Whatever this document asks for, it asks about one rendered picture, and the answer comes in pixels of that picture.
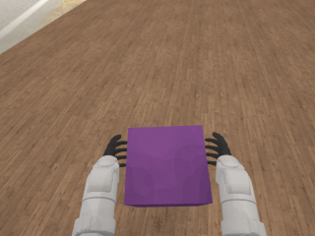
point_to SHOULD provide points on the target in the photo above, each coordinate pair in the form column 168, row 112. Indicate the left robot hand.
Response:
column 112, row 150

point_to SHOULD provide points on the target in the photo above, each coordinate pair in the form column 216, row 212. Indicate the right robot hand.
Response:
column 221, row 149

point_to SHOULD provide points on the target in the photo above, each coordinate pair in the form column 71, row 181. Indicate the right robot forearm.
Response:
column 238, row 204

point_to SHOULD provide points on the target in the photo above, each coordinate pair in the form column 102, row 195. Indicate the left robot forearm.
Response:
column 99, row 198

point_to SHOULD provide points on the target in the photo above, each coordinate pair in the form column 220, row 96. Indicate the carton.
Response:
column 167, row 167

